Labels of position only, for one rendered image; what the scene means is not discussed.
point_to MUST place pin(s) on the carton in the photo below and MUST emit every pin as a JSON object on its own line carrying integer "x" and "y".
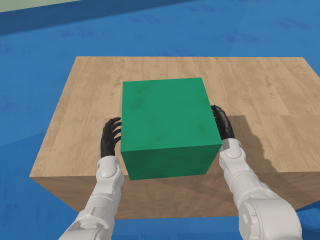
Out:
{"x": 168, "y": 128}

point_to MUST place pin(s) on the pedestal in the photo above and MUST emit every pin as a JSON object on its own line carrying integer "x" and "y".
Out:
{"x": 272, "y": 104}

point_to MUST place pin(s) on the right robot hand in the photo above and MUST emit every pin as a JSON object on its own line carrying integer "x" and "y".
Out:
{"x": 223, "y": 123}

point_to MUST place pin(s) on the left robot forearm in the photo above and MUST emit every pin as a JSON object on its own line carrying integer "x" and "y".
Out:
{"x": 103, "y": 203}

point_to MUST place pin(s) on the left robot hand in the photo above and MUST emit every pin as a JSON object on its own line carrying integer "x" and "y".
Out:
{"x": 108, "y": 143}

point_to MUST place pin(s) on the right robot upper arm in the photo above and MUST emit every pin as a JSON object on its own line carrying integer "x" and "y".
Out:
{"x": 268, "y": 219}

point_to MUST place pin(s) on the right robot forearm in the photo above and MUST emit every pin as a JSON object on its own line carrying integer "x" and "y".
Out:
{"x": 240, "y": 178}

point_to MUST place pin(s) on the left robot upper arm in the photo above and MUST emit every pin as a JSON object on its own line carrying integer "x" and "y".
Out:
{"x": 86, "y": 234}

